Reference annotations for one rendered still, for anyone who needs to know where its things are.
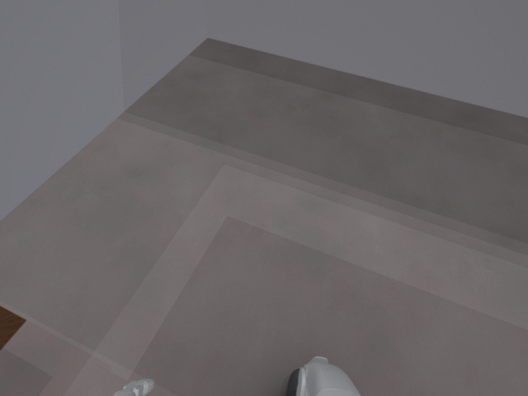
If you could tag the robot right thigh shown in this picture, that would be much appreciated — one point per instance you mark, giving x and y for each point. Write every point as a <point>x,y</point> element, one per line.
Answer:
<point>323,379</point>

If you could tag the left robot hand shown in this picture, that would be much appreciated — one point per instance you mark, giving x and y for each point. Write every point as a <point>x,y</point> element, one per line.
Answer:
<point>139,388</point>

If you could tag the cabinet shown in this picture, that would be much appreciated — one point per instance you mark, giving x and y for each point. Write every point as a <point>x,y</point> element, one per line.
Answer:
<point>9,325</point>

